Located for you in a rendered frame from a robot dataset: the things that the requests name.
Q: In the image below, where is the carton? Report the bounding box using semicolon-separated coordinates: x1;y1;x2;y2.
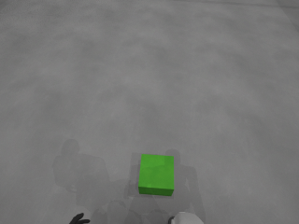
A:
138;154;175;196

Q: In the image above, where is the robot left hand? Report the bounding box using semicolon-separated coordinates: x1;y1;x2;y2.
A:
69;213;90;224

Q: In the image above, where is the right robot thigh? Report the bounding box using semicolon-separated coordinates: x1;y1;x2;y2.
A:
171;212;204;224

